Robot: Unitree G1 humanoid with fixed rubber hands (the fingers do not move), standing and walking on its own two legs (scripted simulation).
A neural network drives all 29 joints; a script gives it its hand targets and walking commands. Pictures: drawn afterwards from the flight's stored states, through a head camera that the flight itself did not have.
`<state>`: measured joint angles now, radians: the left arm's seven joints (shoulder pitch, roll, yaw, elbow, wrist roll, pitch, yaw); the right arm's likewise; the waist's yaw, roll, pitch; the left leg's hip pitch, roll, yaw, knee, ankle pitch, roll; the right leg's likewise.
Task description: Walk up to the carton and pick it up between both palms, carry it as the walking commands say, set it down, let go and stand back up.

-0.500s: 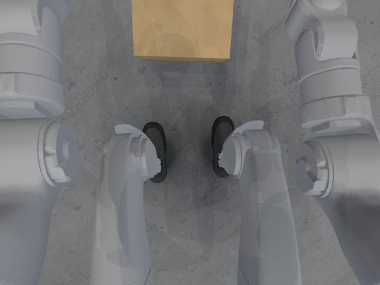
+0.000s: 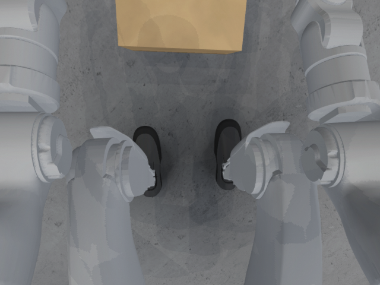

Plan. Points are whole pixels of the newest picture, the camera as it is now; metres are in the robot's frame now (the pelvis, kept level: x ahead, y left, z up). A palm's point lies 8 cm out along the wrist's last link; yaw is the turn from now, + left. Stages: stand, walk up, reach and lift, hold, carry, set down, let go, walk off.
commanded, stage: reach and lift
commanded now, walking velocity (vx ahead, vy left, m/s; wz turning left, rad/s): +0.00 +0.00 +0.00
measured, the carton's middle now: out of the picture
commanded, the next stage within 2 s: none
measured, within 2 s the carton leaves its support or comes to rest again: neither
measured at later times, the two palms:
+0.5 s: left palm out of the picture +0.56 +0.19 -0.26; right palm out of the picture +0.57 -0.18 -0.24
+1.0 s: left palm out of the picture +0.56 +0.19 -0.26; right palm out of the picture +0.57 -0.18 -0.24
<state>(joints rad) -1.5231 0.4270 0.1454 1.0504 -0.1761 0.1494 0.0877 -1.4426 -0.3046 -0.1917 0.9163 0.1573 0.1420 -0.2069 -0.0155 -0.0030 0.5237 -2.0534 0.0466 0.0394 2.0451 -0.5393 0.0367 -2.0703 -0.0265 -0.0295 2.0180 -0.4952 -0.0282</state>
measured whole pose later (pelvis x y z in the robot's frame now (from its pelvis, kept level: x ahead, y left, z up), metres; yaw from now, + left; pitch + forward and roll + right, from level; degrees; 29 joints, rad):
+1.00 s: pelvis +0.01 +0.00 -0.06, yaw +0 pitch +34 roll +0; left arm -1.57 0.45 -0.04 1.21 -0.25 0.04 0.06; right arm -1.59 -0.37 -0.14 1.20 0.22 0.01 -0.12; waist -0.01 -0.03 0.52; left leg -2.25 0.04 0.03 2.22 -0.56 0.04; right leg -2.27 -0.03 -0.03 2.19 -0.51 -0.03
